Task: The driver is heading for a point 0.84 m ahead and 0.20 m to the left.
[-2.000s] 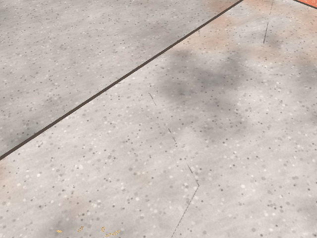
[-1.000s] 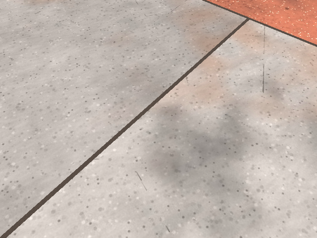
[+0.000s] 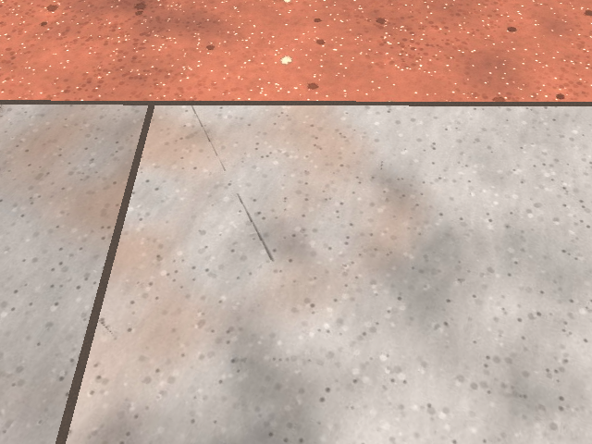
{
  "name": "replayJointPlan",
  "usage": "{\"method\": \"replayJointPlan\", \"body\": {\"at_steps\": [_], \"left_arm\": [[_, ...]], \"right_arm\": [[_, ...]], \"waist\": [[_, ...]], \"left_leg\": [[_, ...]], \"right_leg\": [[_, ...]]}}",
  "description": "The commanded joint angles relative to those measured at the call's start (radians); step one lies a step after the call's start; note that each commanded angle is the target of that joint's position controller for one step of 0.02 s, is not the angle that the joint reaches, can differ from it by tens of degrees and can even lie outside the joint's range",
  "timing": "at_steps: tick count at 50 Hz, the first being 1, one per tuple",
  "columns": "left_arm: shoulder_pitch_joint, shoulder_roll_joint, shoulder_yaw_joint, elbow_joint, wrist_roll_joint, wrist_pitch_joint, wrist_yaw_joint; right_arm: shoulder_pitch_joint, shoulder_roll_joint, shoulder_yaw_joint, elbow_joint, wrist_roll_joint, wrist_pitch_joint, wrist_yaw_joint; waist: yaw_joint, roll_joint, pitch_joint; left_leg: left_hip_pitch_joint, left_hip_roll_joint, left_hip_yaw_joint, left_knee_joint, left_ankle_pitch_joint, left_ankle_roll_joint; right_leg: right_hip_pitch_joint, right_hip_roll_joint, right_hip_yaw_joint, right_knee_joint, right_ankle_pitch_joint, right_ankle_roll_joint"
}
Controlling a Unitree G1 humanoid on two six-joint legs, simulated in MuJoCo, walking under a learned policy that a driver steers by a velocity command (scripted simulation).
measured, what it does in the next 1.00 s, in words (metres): walks ahead: left foot, then right foot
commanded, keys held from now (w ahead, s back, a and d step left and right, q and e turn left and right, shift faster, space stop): w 0.48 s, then w+q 0.34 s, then q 0.18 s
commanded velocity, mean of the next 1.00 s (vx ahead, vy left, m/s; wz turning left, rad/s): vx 0.47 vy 0.00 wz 0.07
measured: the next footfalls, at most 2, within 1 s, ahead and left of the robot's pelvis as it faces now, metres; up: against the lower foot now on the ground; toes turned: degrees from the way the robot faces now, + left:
left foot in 0.48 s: +0.45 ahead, +0.10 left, +0.00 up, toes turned -2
right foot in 0.96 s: +0.70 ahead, -0.09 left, +0.00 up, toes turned +9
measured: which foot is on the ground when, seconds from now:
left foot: up 0.00-0.46, down 0.48-0.96, up 0.98-1.00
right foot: down 0.00-0.50, up 0.52-0.94, down 0.96-1.00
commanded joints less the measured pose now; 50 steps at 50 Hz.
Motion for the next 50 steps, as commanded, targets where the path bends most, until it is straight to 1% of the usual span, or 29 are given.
{"method": "replayJointPlan", "body": {"at_steps": [1, 2, 3, 5, 9, 13, 18, 20, 21, 22, 23, 24, 25, 26, 27, 28, 29, 30, 32, 34, 37, 39, 41, 42, 45, 47, 48, 49, 50], "left_arm": [[0.209, 0.144, 0.050, 0.024, -0.018, -0.008, 0.033], [0.172, 0.116, 0.038, 0.025, -0.022, -0.017, 0.034], [0.149, 0.096, 0.029, 0.022, -0.022, -0.027, 0.031], [0.182, 0.100, 0.027, 0.046, -0.027, -0.047, 0.024], [0.259, 0.114, 0.030, 0.090, -0.029, -0.057, 0.022], [0.321, 0.114, 0.026, 0.124, -0.028, -0.063, 0.025], [0.386, 0.118, 0.021, 0.171, -0.015, -0.064, 0.038], [0.373, 0.131, 0.021, 0.184, -0.010, -0.064, 0.046], [0.351, 0.140, 0.022, 0.185, -0.009, -0.065, 0.049], [0.337, 0.153, 0.024, 0.189, -0.005, -0.067, 0.050], [0.322, 0.158, 0.024, 0.193, -0.005, -0.065, 0.048], [0.320, 0.139, 0.015, 0.181, -0.011, -0.069, 0.046], [0.421, 0.051, -0.002, 0.153, -0.047, -0.072, 0.038], [0.401, 0.104, 0.009, 0.163, -0.012, -0.073, 0.037], [0.328, 0.106, 0.011, 0.146, 0.002, -0.071, 0.034], [0.263, 0.099, 0.004, 0.133, 0.006, -0.075, 0.027], [0.238, 0.081, 0.001, 0.124, 0.007, -0.072, 0.021], [0.243, 0.072, -0.002, 0.119, 0.017, -0.061, 0.018], [0.254, 0.052, -0.010, 0.120, 0.022, -0.043, 0.011], [0.199, 0.046, -0.015, 0.098, 0.018, -0.035, 0.010], [0.047, 0.040, -0.023, 0.046, 0.012, -0.035, 0.010], [-0.029, 0.033, -0.029, 0.024, 0.006, -0.037, 0.009], [-0.087, 0.036, -0.030, 0.005, -0.001, -0.040, 0.010], [-0.104, 0.037, -0.030, -0.003, -0.004, -0.043, 0.013], [-0.059, 0.056, -0.025, 0.000, -0.006, -0.062, 0.028], [0.081, 0.092, -0.011, 0.040, 0.000, -0.083, 0.043], [0.188, 0.149, 0.004, 0.052, 0.018, -0.099, 0.054], [0.265, 0.226, 0.017, 0.040, 0.029, -0.093, 0.060], [0.253, 0.240, 0.034, 0.041, -0.005, -0.063, 0.056]], "right_arm": [[-0.054, -0.104, -0.014, -0.120, 0.003, -0.036, 0.005], [-0.026, -0.103, -0.013, -0.108, -0.014, -0.021, 0.006], [0.011, -0.100, -0.012, -0.089, -0.025, -0.003, 0.011], [0.016, -0.086, -0.012, -0.082, -0.026, 0.017, 0.022], [-0.129, -0.072, -0.012, -0.114, -0.021, 0.022, 0.027], [-0.253, -0.064, -0.008, -0.144, -0.016, 0.016, 0.030], [-0.377, -0.059, -0.002, -0.187, -0.010, 0.003, 0.036], [-0.357, -0.066, -0.004, -0.186, -0.009, -0.003, 0.035], [-0.306, -0.074, -0.008, -0.170, -0.008, -0.007, 0.030], [-0.222, -0.090, -0.017, -0.142, -0.007, -0.010, 0.020], [-0.074, -0.108, -0.028, -0.094, -0.009, -0.018, 0.008], [0.094, -0.155, -0.043, -0.054, -0.028, -0.027, -0.007], [0.192, -0.286, -0.078, -0.044, -0.047, -0.027, -0.012], [0.137, -0.236, -0.067, -0.031, -0.004, -0.016, 0.005], [0.020, -0.187, -0.056, -0.045, 0.015, -0.011, 0.011], [-0.043, -0.123, -0.040, -0.055, 0.015, -0.013, 0.018], [-0.065, -0.098, -0.031, -0.048, 0.011, -0.015, 0.018], [-0.068, -0.083, -0.025, -0.034, 0.013, -0.019, 0.015], [-0.040, -0.099, -0.030, -0.012, 0.015, -0.033, 0.015], [-0.017, -0.126, -0.040, 0.001, 0.020, -0.037, 0.013], [0.023, -0.132, -0.046, 0.014, 0.022, -0.032, 0.012], [0.056, -0.138, -0.052, 0.022, 0.022, -0.030, 0.012], [0.086, -0.145, -0.057, 0.026, 0.018, -0.027, 0.010], [0.095, -0.145, -0.058, 0.029, 0.014, -0.024, 0.008], [0.081, -0.155, -0.064, 0.018, 0.007, -0.010, -0.004], [0.029, -0.166, -0.071, -0.002, 0.018, -0.009, -0.009], [0.020, -0.129, -0.063, -0.027, 0.031, -0.016, -0.006], [0.116, -0.031, -0.042, -0.056, 0.039, -0.017, -0.014], [0.201, -0.084, -0.053, -0.051, 0.041, 0.004, -0.030]], "waist": [[0.073, -0.010, -0.107], [0.033, -0.019, -0.084], [0.010, -0.032, -0.098], [0.004, -0.038, -0.102], [0.048, -0.045, -0.028], [0.090, -0.055, -0.005], [0.124, -0.059, 0.034], [0.099, -0.066, 0.036], [0.070, -0.071, 0.016], [0.034, -0.079, -0.031], [-0.035, -0.054, -0.112], [-0.104, -0.011, -0.222], [-0.075, 0.210, -0.361], [-0.045, 0.184, -0.350], [0.005, 0.104, -0.178], [0.012, 0.029, -0.098], [0.035, 0.029, -0.047], [0.061, 0.050, -0.028], [0.077, 0.062, -0.044], [0.076, 0.057, -0.032], [0.039, 0.054, 0.005], [0.010, 0.059, 0.000], [-0.014, 0.059, -0.013], [-0.017, 0.060, -0.011], [0.004, 0.083, -0.053], [0.074, 0.061, -0.103], [0.115, -0.010, -0.194], [0.087, -0.203, -0.335], [0.069, -0.302, -0.442]], "left_leg": [[-0.446, 0.033, -0.101, 0.102, 0.100, 0.016], [-0.372, 0.046, -0.105, 0.048, 0.104, 0.010], [-0.311, 0.050, -0.103, 0.019, 0.113, 0.005], [-0.294, 0.038, -0.083, -0.029, 0.149, -0.003], [-0.412, 0.045, -0.075, -0.188, 0.304, -0.010], [-0.464, 0.025, -0.071, -0.349, 0.416, -0.001], [-0.447, -0.024, -0.044, -0.508, 0.415, 0.042], [-0.376, -0.051, -0.037, -0.560, 0.358, 0.074], [-0.287, -0.079, -0.027, -0.585, 0.319, 0.093], [-0.172, -0.118, -0.013, -0.598, 0.276, 0.111], [0.007, -0.143, 0.000, -0.656, 0.294, 0.136], [0.267, -0.024, -0.120, -0.668, 0.266, 0.178], [0.537, 0.272, -0.602, -0.721, 0.177, 0.317], [0.506, 0.299, -0.843, -0.854, 0.227, 0.346], [0.363, 0.264, -0.686, -0.856, 0.155, 0.333], [0.241, 0.217, -0.573, -0.887, 0.194, 0.314], [0.156, 0.164, -0.489, -0.915, 0.251, 0.286], [0.088, 0.121, -0.429, -0.936, 0.321, 0.266], [0.043, 0.087, -0.369, -0.956, 0.437, 0.274], [0.018, 0.068, -0.335, -0.981, 0.437, 0.288], [0.014, 0.038, -0.320, -1.005, 0.397, 0.275], [0.037, 0.026, -0.318, -0.987, 0.412, 0.256], [0.074, 0.027, -0.329, -0.950, 0.454, 0.246], [0.089, 0.026, -0.330, -0.910, 0.558, 0.237], [0.120, 0.017, -0.351, -0.760, 0.791, 0.180], [0.097, -0.037, -0.358, -0.595, 0.785, 0.130], [0.002, -0.097, -0.326, -0.399, 0.614, 0.098], [-0.183, -0.196, -0.208, -0.142, -0.063, 0.077], [-0.288, -0.223, -0.149, 0.038, -0.256, 0.076]], "right_leg": [[0.456, -0.315, 0.436, -0.339, 0.308, -0.165], [0.366, -0.270, 0.369, -0.356, 0.375, -0.139], [0.319, -0.244, 0.321, -0.375, 0.403, -0.127], [0.293, -0.221, 0.281, -0.408, 0.444, -0.130], [0.328, -0.210, 0.258, -0.474, 0.372, -0.106], [0.421, -0.217, 0.243, -0.474, 0.391, -0.085], [0.523, -0.249, 0.237, -0.444, 0.482, -0.077], [0.543, -0.267, 0.229, -0.409, 0.594, -0.063], [0.538, -0.263, 0.214, -0.359, 0.729, -0.047], [0.537, -0.254, 0.202, -0.264, 0.879, -0.033], [0.511, -0.219, 0.168, -0.086, 0.925, -0.016], [0.351, -0.181, 0.144, 0.159, 0.705, -0.002], [0.028, -0.002, 0.056, 0.573, 0.161, 0.055], [-0.112, 0.041, 0.144, 0.688, -0.272, 0.044], [-0.177, -0.042, 0.153, 0.704, -0.199, 0.043], [-0.175, -0.085, 0.137, 0.646, -0.133, 0.045], [-0.153, -0.117, 0.128, 0.581, -0.108, 0.052], [-0.110, -0.137, 0.122, 0.526, -0.096, 0.068], [-0.066, -0.141, 0.097, 0.469, -0.079, 0.100], [-0.093, -0.152, 0.080, 0.386, -0.039, 0.131], [-0.136, -0.158, 0.066, 0.198, 0.080, 0.167], [-0.123, -0.145, 0.063, 0.095, 0.156, 0.177], [-0.108, -0.127, 0.062, 0.030, 0.186, 0.181], [-0.094, -0.112, 0.062, 0.004, 0.188, 0.180], [0.024, -0.065, 0.079, -0.073, 0.137, 0.155], [0.213, -0.059, 0.086, -0.216, 0.204, 0.124], [0.412, -0.197, 0.186, -0.227, 0.318, 0.085], [0.655, -0.510, 0.420, -0.129, 0.760, 0.019], [0.676, -0.596, 0.621, -0.160, 0.804, -0.105]]}}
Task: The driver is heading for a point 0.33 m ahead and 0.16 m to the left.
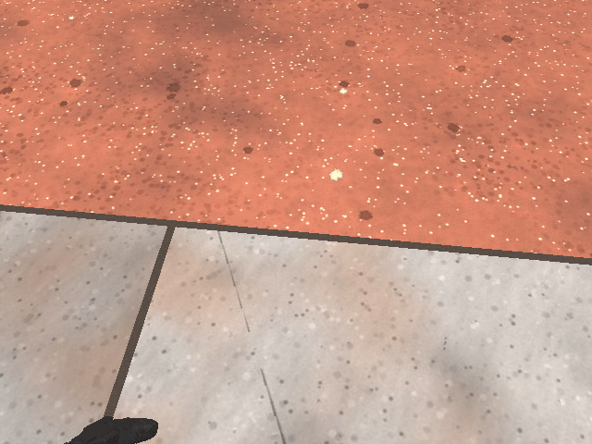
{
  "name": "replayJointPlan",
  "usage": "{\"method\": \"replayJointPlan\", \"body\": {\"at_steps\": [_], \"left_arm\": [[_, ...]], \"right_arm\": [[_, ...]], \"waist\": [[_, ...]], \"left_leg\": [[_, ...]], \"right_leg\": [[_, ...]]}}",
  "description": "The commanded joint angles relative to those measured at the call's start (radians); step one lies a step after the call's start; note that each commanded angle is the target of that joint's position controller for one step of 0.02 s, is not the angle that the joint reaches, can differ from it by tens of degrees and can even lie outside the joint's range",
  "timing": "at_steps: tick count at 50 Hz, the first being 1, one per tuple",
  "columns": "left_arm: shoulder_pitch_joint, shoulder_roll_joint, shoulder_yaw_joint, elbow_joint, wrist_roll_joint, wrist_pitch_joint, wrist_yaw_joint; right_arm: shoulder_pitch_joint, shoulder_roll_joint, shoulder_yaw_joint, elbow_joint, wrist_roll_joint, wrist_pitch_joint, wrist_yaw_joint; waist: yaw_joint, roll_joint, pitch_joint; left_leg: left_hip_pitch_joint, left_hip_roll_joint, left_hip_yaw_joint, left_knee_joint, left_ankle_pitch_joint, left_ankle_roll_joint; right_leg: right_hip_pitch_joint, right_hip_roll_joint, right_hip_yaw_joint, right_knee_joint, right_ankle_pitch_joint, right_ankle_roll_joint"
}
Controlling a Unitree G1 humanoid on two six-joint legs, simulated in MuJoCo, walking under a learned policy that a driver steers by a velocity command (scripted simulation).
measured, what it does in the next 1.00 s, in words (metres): steps on the spot, turning left: left foot, then right foot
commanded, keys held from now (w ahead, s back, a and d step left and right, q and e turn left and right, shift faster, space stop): q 0.92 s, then no key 0.08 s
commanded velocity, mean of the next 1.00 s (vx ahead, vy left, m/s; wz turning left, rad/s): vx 0.06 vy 0.00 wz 0.57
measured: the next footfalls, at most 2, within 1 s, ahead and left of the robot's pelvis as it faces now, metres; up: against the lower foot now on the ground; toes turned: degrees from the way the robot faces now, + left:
left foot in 0.42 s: +0.08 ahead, +0.12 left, +0.00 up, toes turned +17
right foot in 0.90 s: +0.14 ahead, -0.06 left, +0.00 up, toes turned +37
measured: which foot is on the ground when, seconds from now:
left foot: up 0.00-0.40, down 0.42-0.90, up 0.92-1.00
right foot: down 0.00-0.40, up 0.42-0.88, down 0.90-1.00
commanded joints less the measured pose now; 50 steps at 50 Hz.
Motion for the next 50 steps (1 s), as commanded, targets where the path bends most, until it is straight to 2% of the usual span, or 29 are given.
{"method": "replayJointPlan", "body": {"at_steps": [1, 2, 3, 4, 5, 7, 11, 14, 18, 19, 20, 21, 22, 23, 24, 25, 27, 30, 34, 37, 41, 43, 44, 45, 46, 47, 48, 49, 50], "left_arm": [[0.265, 0.174, 0.063, -0.019, -0.022, 0.025, 0.013], [0.207, 0.108, 0.043, -0.026, -0.021, 0.028, 0.016], [0.173, 0.090, 0.036, -0.027, -0.014, 0.033, 0.019], [0.158, 0.093, 0.037, -0.024, -0.017, 0.034, 0.025], [0.157, 0.104, 0.042, -0.021, -0.016, 0.034, 0.025], [0.157, 0.114, 0.048, -0.017, -0.015, 0.030, 0.023], [0.153, 0.129, 0.059, -0.011, -0.010, 0.042, 0.023], [0.151, 0.154, 0.071, -0.010, -0.007, 0.056, 0.016], [0.179, 0.198, 0.092, -0.001, -0.011, 0.082, 0.008], [0.176, 0.203, 0.096, 0.001, -0.016, 0.090, 0.008], [0.215, 0.187, 0.096, 0.015, -0.011, 0.100, 0.005], [0.265, 0.128, 0.085, 0.007, -0.003, 0.112, -0.003], [0.188, 0.102, 0.071, -0.067, -0.010, 0.130, 0.012], [0.141, 0.135, 0.076, -0.062, -0.009, 0.142, 0.019], [0.149, 0.127, 0.078, -0.054, -0.024, 0.142, 0.016], [0.169, 0.127, 0.080, -0.036, -0.030, 0.132, 0.013], [0.208, 0.149, 0.089, -0.011, -0.007, 0.127, 0.008], [0.190, 0.127, 0.085, -0.022, -0.016, 0.134, 0.004], [0.140, 0.118, 0.078, -0.047, -0.019, 0.140, 0.011], [0.122, 0.116, 0.073, -0.062, -0.024, 0.133, 0.015], [0.150, 0.120, 0.069, -0.070, -0.037, 0.120, 0.022], [0.208, 0.113, 0.066, -0.058, -0.039, 0.111, 0.031], [0.249, 0.121, 0.069, -0.048, -0.034, 0.103, 0.039], [0.249, 0.198, 0.084, -0.054, -0.019, 0.098, 0.049], [0.164, 0.290, 0.100, -0.088, -0.013, 0.102, 0.047], [0.165, 0.255, 0.097, -0.086, -0.005, 0.106, 0.037], [0.128, 0.180, 0.075, -0.093, -0.014, 0.104, 0.030], [0.086, 0.146, 0.066, -0.096, -0.018, 0.102, 0.025], [0.065, 0.141, 0.064, -0.098, -0.018, 0.099, 0.026]], "right_arm": [[0.120, -0.113, -0.024, -0.057, -0.013, 0.020, -0.022], [0.041, -0.110, -0.026, -0.066, -0.022, 0.029, -0.010], [0.007, -0.093, -0.026, -0.078, -0.023, 0.039, 0.001], [-0.015, -0.083, -0.025, -0.086, -0.031, 0.053, 0.012], [-0.007, -0.073, -0.023, -0.085, -0.034, 0.067, 0.019], [-0.017, -0.069, -0.023, -0.099, -0.028, 0.080, 0.025], [-0.111, -0.056, -0.011, -0.146, -0.032, 0.100, 0.040], [-0.173, -0.053, 0.000, -0.179, -0.027, 0.106, 0.053], [-0.211, -0.070, -0.001, -0.214, -0.024, 0.097, 0.054], [-0.189, -0.068, -0.001, -0.211, -0.025, 0.088, 0.052], [-0.154, -0.087, -0.006, -0.196, -0.032, 0.074, 0.045], [-0.134, -0.178, -0.023, -0.202, -0.042, 0.057, 0.029], [-0.114, -0.309, -0.058, -0.222, -0.036, 0.058, 0.024], [-0.071, -0.262, -0.055, -0.204, -0.030, 0.063, 0.018], [-0.122, -0.214, -0.037, -0.205, -0.026, 0.067, 0.012], [-0.195, -0.180, -0.028, -0.215, -0.025, 0.072, 0.008], [-0.248, -0.141, -0.017, -0.234, -0.015, 0.070, 0.005], [-0.195, -0.155, -0.023, -0.224, -0.012, 0.063, 0.011], [-0.150, -0.168, -0.032, -0.217, -0.021, 0.067, 0.010], [-0.149, -0.182, -0.039, -0.218, -0.027, 0.071, 0.015], [-0.179, -0.189, -0.045, -0.220, -0.029, 0.076, 0.024], [-0.220, -0.184, -0.045, -0.221, -0.021, 0.079, 0.026], [-0.240, -0.171, -0.041, -0.224, -0.010, 0.079, 0.023], [-0.213, -0.117, -0.028, -0.232, -0.003, 0.074, 0.018], [-0.183, -0.087, -0.023, -0.243, -0.002, 0.071, 0.012], [-0.188, -0.171, -0.043, -0.226, -0.046, 0.073, 0.008], [-0.170, -0.173, -0.049, -0.205, -0.042, 0.075, 0.013], [-0.142, -0.157, -0.046, -0.182, -0.038, 0.081, 0.019], [-0.124, -0.147, -0.044, -0.173, -0.035, 0.087, 0.027]], "waist": [[0.098, -0.120, -0.333], [0.096, -0.080, -0.224], [0.083, -0.097, -0.171], [0.073, -0.134, -0.136], [0.065, -0.151, -0.130], [0.053, -0.136, -0.148], [0.060, -0.149, -0.127], [0.077, -0.169, -0.122], [0.094, -0.164, -0.113], [0.076, -0.135, -0.113], [0.070, -0.053, -0.115], [0.081, 0.227, -0.094], [0.049, 0.338, -0.058], [0.021, 0.188, -0.072], [0.059, 0.160, -0.051], [0.096, 0.137, -0.043], [0.113, 0.148, -0.092], [0.096, 0.094, -0.122], [0.063, 0.120, -0.104], [0.056, 0.118, -0.104], [0.072, 0.129, -0.117], [0.112, 0.123, -0.116], [0.139, 0.103, -0.113], [0.119, -0.035, -0.114], [0.091, -0.248, -0.076], [0.095, -0.167, -0.058], [0.065, -0.100, -0.050], [0.043, -0.078, -0.032], [0.034, -0.114, -0.045]], "left_leg": [[-0.371, 0.048, 0.044, 0.493, -0.119, -0.003], [-0.377, 0.068, 0.058, 0.479, -0.051, -0.018], [-0.370, 0.092, 0.065, 0.463, -0.006, -0.038], [-0.356, 0.108, 0.073, 0.447, 0.031, -0.054], [-0.324, 0.100, 0.091, 0.456, 0.058, -0.066], [-0.309, 0.094, 0.098, 0.441, 0.086, -0.077], [-0.300, 0.129, 0.125, 0.275, 0.154, -0.076], [-0.203, 0.134, 0.163, 0.115, 0.169, -0.060], [-0.120, 0.116, 0.209, -0.068, 0.138, -0.028], [-0.053, 0.100, 0.217, -0.171, 0.187, -0.013], [0.025, 0.101, 0.166, -0.281, 0.246, 0.001], [0.078, 0.322, -0.152, -0.458, 0.360, 0.046], [0.030, 0.508, -0.422, -0.478, 0.604, 0.207], [0.034, 0.472, -0.351, -0.456, 0.624, 0.246], [0.002, 0.407, -0.265, -0.446, 0.602, 0.226], [-0.013, 0.333, -0.196, -0.445, 0.559, 0.184], [0.011, 0.273, -0.140, -0.420, 0.654, 0.164], [0.058, 0.276, -0.174, -0.410, 0.661, 0.176], [0.071, 0.281, -0.260, -0.417, 0.519, 0.194], [0.037, 0.272, -0.308, -0.404, 0.496, 0.194], [-0.008, 0.248, -0.381, -0.384, 0.546, 0.166], [-0.061, 0.211, -0.394, -0.363, 0.516, 0.120], [-0.129, 0.171, -0.376, -0.334, 0.421, 0.071], [-0.233, 0.086, -0.282, -0.213, 0.205, 0.006], [-0.396, -0.100, -0.031, -0.002, -0.020, -0.037], [-0.348, -0.024, -0.013, 0.207, -0.060, -0.049], [-0.307, -0.014, -0.027, 0.291, -0.016, -0.050], [-0.289, -0.012, -0.022, 0.354, 0.040, -0.057], [-0.298, -0.014, -0.013, 0.390, 0.079, -0.065]], "right_leg": [[0.575, -0.444, 0.456, -0.101, 0.587, -0.203], [0.471, -0.374, 0.327, -0.130, 0.541, -0.175], [0.400, -0.328, 0.238, -0.162, 0.539, -0.157], [0.343, -0.298, 0.173, -0.190, 0.521, -0.155], [0.300, -0.280, 0.127, -0.202, 0.539, -0.158], [0.279, -0.283, 0.077, -0.213, 0.549, -0.179], [0.242, -0.294, 0.001, -0.246, 0.344, -0.182], [0.197, -0.293, -0.047, -0.242, 0.185, -0.166], [0.211, -0.325, -0.054, -0.173, 0.039, -0.132], [0.188, -0.311, -0.079, -0.115, -0.012, -0.098], [0.141, -0.278, -0.116, -0.014, -0.091, -0.043], [-0.002, -0.165, -0.215, 0.263, -0.339, 0.032], [-0.184, -0.004, -0.127, 0.421, -0.551, 0.068], [-0.184, -0.035, -0.017, 0.529, -0.511, 0.068], [-0.174, -0.040, 0.013, 0.545, -0.426, 0.062], [-0.151, -0.050, 0.029, 0.514, -0.342, 0.058], [-0.110, -0.027, 0.012, 0.535, -0.275, 0.059], [-0.111, -0.014, 0.024, 0.497, -0.271, 0.067], [-0.109, 0.000, 0.041, 0.371, -0.292, 0.064], [-0.046, 0.024, 0.045, 0.284, -0.307, 0.052], [0.086, 0.065, 0.048, 0.147, -0.320, 0.025], [0.213, 0.080, 0.044, -0.029, -0.248, 0.007], [0.317, 0.056, 0.056, -0.179, -0.164, -0.003], [0.398, -0.124, 0.223, -0.299, -0.232, -0.045], [0.387, -0.356, 0.494, -0.375, -0.208, -0.147], [0.263, -0.393, 0.465, -0.326, -0.049, -0.222], [0.222, -0.335, 0.383, -0.302, 0.034, -0.221], [0.202, -0.266, 0.282, -0.285, 0.084, -0.194], [0.233, -0.219, 0.220, -0.270, 0.118, -0.173]]}}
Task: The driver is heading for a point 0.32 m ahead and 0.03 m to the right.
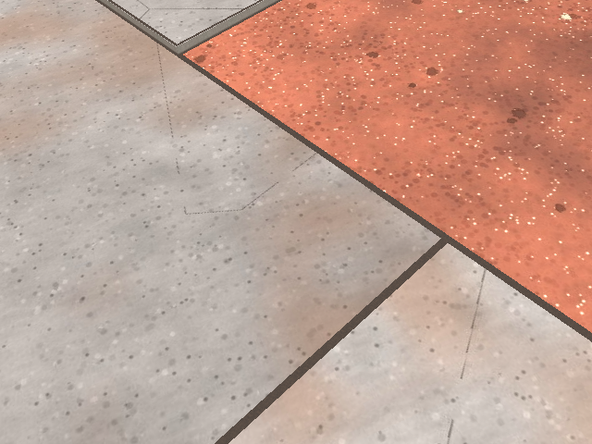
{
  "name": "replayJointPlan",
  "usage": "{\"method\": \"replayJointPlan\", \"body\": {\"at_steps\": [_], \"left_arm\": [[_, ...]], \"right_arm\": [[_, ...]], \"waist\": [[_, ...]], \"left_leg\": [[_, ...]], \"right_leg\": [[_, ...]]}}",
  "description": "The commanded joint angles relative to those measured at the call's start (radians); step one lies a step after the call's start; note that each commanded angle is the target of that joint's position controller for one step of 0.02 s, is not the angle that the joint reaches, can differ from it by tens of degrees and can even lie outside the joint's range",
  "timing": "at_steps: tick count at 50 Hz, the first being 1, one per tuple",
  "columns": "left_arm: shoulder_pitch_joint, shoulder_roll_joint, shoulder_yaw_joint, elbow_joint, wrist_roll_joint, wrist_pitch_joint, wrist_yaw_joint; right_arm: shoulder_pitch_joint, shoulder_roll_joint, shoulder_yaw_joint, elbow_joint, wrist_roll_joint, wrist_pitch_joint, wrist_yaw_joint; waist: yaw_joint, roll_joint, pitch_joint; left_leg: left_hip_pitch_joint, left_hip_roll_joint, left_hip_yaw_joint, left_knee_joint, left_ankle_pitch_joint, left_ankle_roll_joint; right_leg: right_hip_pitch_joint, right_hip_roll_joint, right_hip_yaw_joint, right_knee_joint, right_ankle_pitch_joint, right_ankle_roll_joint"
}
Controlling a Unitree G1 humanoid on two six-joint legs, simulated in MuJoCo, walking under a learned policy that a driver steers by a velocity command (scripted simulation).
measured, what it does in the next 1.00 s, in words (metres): walks ahead: left foot, then right foot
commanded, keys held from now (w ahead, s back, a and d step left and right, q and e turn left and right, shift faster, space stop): w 0.48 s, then no key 0.52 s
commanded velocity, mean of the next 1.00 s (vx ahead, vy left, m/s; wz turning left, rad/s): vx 0.23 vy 0.00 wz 0.10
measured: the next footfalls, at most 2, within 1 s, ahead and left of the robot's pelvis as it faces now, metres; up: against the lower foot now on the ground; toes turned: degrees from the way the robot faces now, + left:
left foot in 0.30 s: +0.06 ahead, +0.12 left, +0.00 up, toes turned +2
right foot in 0.72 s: +0.36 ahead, -0.04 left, +0.00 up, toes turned +1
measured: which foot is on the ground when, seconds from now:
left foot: up 0.00-0.28, down 0.30-0.74, up 0.76-1.00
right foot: down 0.00-0.30, up 0.32-0.70, down 0.72-1.00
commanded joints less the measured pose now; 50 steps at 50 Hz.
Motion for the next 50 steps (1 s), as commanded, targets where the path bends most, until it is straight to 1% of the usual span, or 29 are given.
{"method": "replayJointPlan", "body": {"at_steps": [1, 4, 7, 10, 12, 14, 15, 16, 17, 18, 19, 20, 21, 24, 27, 29, 32, 34, 35, 36, 37, 38, 39, 40, 41, 42, 43, 45, 50], "left_arm": [[-0.063, 0.121, 0.029, -0.074, 0.004, -0.020, -0.002], [0.053, 0.138, 0.040, -0.027, 0.003, -0.027, -0.012], [0.115, 0.155, 0.050, 0.019, 0.005, -0.044, -0.020], [0.124, 0.172, 0.060, 0.049, 0.007, -0.053, -0.035], [0.128, 0.182, 0.067, 0.068, 0.005, -0.047, -0.045], [0.109, 0.163, 0.065, 0.079, -0.010, -0.043, -0.047], [0.086, 0.115, 0.051, 0.067, -0.005, -0.049, -0.047], [0.032, 0.013, 0.020, 0.013, -0.006, -0.057, -0.055], [-0.031, 0.089, 0.036, -0.013, 0.009, -0.060, -0.050], [-0.034, 0.140, 0.053, -0.002, 0.009, -0.060, -0.055], [0.007, 0.131, 0.052, 0.024, 0.002, -0.064, -0.067], [0.038, 0.128, 0.052, 0.046, 0.001, -0.067, -0.075], [0.045, 0.124, 0.052, 0.059, 0.013, -0.065, -0.080], [0.008, 0.091, 0.043, 0.056, 0.023, -0.057, -0.088], [-0.071, 0.054, 0.026, 0.029, 0.019, -0.056, -0.084], [-0.119, 0.024, 0.010, 0.017, 0.012, -0.056, -0.082], [-0.104, 0.033, 0.008, 0.030, 0.005, -0.057, -0.067], [0.010, 0.068, 0.020, 0.076, 0.009, -0.064, -0.049], [0.112, 0.076, 0.026, 0.115, 0.013, -0.076, -0.040], [0.207, 0.117, 0.035, 0.147, 0.026, -0.092, -0.029], [0.296, 0.217, 0.053, 0.155, 0.041, -0.097, -0.025], [0.290, 0.204, 0.052, 0.161, -0.013, -0.083, -0.034], [0.185, 0.163, 0.044, 0.140, -0.040, -0.075, -0.037], [0.067, 0.096, 0.024, 0.122, -0.035, -0.070, -0.034], [0.014, 0.046, 0.005, 0.121, -0.025, -0.067, -0.029], [-0.004, 0.036, -0.001, 0.130, -0.021, -0.066, -0.022], [-0.007, 0.037, -0.003, 0.142, -0.010, -0.066, -0.020], [0.009, 0.041, -0.006, 0.165, 0.000, -0.072, -0.021], [0.034, 0.079, 0.001, 0.205, 0.000, -0.053, -0.021]], "right_arm": [[0.081, -0.096, -0.026, -0.022, -0.003, 0.000, 0.013], [-0.007, -0.079, -0.011, -0.038, -0.009, -0.003, 0.029], [-0.050, -0.054, 0.005, -0.030, -0.013, -0.017, 0.032], [-0.081, -0.032, 0.025, -0.024, -0.011, -0.037, 0.033], [-0.071, -0.027, 0.032, -0.012, -0.003, -0.050, 0.029], [0.051, -0.019, 0.034, 0.043, -0.008, -0.071, 0.014], [0.155, -0.055, 0.026, 0.078, -0.011, -0.085, 0.004], [0.271, -0.156, 0.008, 0.087, -0.023, -0.095, -0.009], [0.282, -0.231, -0.015, 0.102, -0.008, -0.098, -0.014], [0.216, -0.166, 0.001, 0.098, -0.005, -0.100, -0.013], [0.152, -0.111, 0.018, 0.083, 0.000, -0.106, -0.010], [0.118, -0.084, 0.027, 0.076, 0.000, -0.113, -0.009], [0.116, -0.067, 0.033, 0.079, 0.002, -0.120, -0.012], [0.165, -0.062, 0.035, 0.117, 0.013, -0.137, -0.009], [0.190, -0.042, 0.046, 0.154, 0.014, -0.136, -0.012], [0.204, -0.040, 0.050, 0.177, 0.010, -0.133, -0.015], [0.215, -0.055, 0.052, 0.208, 0.011, -0.129, -0.024], [0.182, -0.071, 0.048, 0.215, 0.014, -0.130, -0.034], [0.159, -0.078, 0.047, 0.219, 0.021, -0.128, -0.035], [0.175, -0.066, 0.052, 0.217, 0.029, -0.133, -0.034], [0.293, 0.019, 0.070, 0.208, 0.044, -0.133, -0.037], [0.380, -0.003, 0.057, 0.255, 0.055, -0.112, -0.041], [0.319, -0.043, 0.047, 0.260, 0.020, -0.093, -0.042], [0.232, -0.026, 0.050, 0.245, 0.001, -0.088, -0.034], [0.187, -0.005, 0.053, 0.239, -0.004, -0.080, -0.029], [0.180, 0.006, 0.055, 0.240, -0.010, -0.066, -0.025], [0.207, 0.025, 0.060, 0.260, -0.014, -0.053, -0.023], [0.222, 0.053, 0.068, 0.280, -0.008, -0.039, -0.027], [0.131, 0.039, 0.071, 0.291, -0.002, -0.020, -0.041]], "waist": [[-0.025, -0.199, -0.062], [0.052, -0.220, -0.032], [0.075, -0.202, -0.002], [0.078, -0.216, 0.003], [0.061, -0.218, 0.016], [-0.016, -0.146, 0.007], [-0.064, -0.069, -0.040], [-0.119, 0.167, -0.103], [-0.127, 0.160, 0.017], [-0.080, 0.056, 0.091], [-0.039, 0.048, 0.095], [-0.014, 0.055, 0.079], [-0.007, 0.059, 0.065], [-0.003, 0.042, 0.038], [-0.003, 0.034, 0.060], [-0.015, 0.049, 0.054], [-0.008, 0.063, 0.023], [0.045, 0.050, -0.025], [0.099, 0.022, -0.066], [0.128, -0.024, -0.137], [0.095, -0.231, -0.300], [0.073, -0.263, -0.442], [0.045, -0.146, -0.325], [0.026, -0.127, -0.178], [0.007, -0.108, -0.093], [-0.014, -0.130, -0.059], [-0.027, -0.144, -0.061], [-0.036, -0.142, -0.084], [-0.001, -0.173, -0.077]], "left_leg": [[-0.048, 0.038, 0.020, 0.216, 0.019, -0.025], [-0.139, 0.052, 0.031, 0.093, 0.039, -0.033], [-0.118, 0.074, 0.049, -0.066, 0.034, -0.027], [0.028, 0.108, 0.145, -0.244, -0.022, -0.005], [0.173, 0.100, 0.191, -0.387, 0.003, 0.025], [0.439, 0.081, 0.212, -0.570, 0.167, 0.062], [0.619, 0.157, 0.105, -0.589, 0.113, 0.077], [0.740, 0.436, -0.293, -0.737, -0.223, 0.141], [0.595, 0.555, -0.508, -0.820, -0.301, 0.241], [0.541, 0.510, -0.430, -0.804, -0.285, 0.252], [0.512, 0.450, -0.341, -0.807, -0.202, 0.223], [0.507, 0.402, -0.252, -0.820, -0.085, 0.195], [0.501, 0.372, -0.188, -0.824, 0.035, 0.185], [0.499, 0.337, -0.073, -0.808, 0.339, 0.193], [0.446, 0.310, 0.035, -0.749, 0.762, 0.187], [0.399, 0.291, 0.085, -0.709, 0.899, 0.165], [0.408, 0.308, 0.076, -0.637, 1.008, 0.137], [0.444, 0.315, 0.058, -0.518, 1.116, 0.112], [0.442, 0.287, 0.074, -0.387, 1.091, 0.093], [0.345, 0.240, 0.091, -0.223, 0.874, 0.072], [0.146, 0.133, 0.141, 0.112, 0.218, 0.044], [0.091, 0.031, 0.081, 0.303, -0.199, 0.034], [0.083, 0.089, 0.039, 0.344, -0.150, 0.032], [0.045, 0.119, 0.062, 0.314, -0.101, 0.031], [0.061, 0.154, 0.066, 0.237, -0.066, 0.027], [0.114, 0.173, 0.078, 0.163, -0.035, 0.020], [0.179, 0.164, 0.105, 0.122, -0.008, 0.015], [0.230, 0.159, 0.128, -0.005, -0.008, 0.006], [0.264, 0.161, 0.153, -0.228, 0.075, 0.007]], "right_leg": [[0.054, -0.230, 0.189, -0.193, 0.178, -0.145], [0.173, -0.234, 0.242, -0.261, -0.184, -0.150], [0.215, -0.254, 0.250, -0.284, -0.207, -0.156], [0.140, -0.249, 0.210, -0.282, -0.186, -0.162], [0.046, -0.240, 0.186, -0.266, -0.170, -0.164], [-0.120, -0.200, 0.136, -0.161, -0.169, -0.133], [-0.252, -0.160, 0.086, -0.045, -0.206, -0.099], [-0.428, -0.045, -0.052, 0.277, -0.291, -0.043], [-0.565, -0.008, -0.042, 0.421, -0.318, -0.043], [-0.575, -0.071, 0.022, 0.499, -0.236, -0.049], [-0.554, -0.087, 0.029, 0.509, -0.155, -0.045], [-0.522, -0.102, 0.020, 0.503, -0.096, -0.033], [-0.500, -0.108, 0.003, 0.512, -0.053, -0.018], [-0.507, -0.110, -0.031, 0.528, 0.029, 0.019], [-0.460, -0.090, -0.073, 0.414, 0.075, 0.050], [-0.358, -0.064, -0.102, 0.288, 0.127, 0.044], [-0.217, -0.023, -0.102, 0.178, 0.178, 0.004], [-0.098, 0.010, -0.086, 0.115, 0.160, -0.032], [0.021, 0.018, -0.087, 0.014, 0.243, -0.050], [0.213, -0.070, -0.020, -0.017, 0.468, -0.070], [0.495, -0.377, 0.258, 0.095, 0.991, -0.179], [0.499, -0.484, 0.463, 0.026, 1.100, -0.314], [0.328, -0.432, 0.389, -0.053, 0.812, -0.300], [0.188, -0.378, 0.317, -0.120, 0.602, -0.270], [0.075, -0.329, 0.238, -0.174, 0.518, -0.230], [-0.011, -0.287, 0.174, -0.209, 0.466, -0.198], [-0.066, -0.253, 0.125, -0.215, 0.462, -0.180], [-0.084, -0.228, 0.082, -0.211, 0.442, -0.172], [-0.119, -0.228, 0.135, -0.259, -0.036, -0.163]]}}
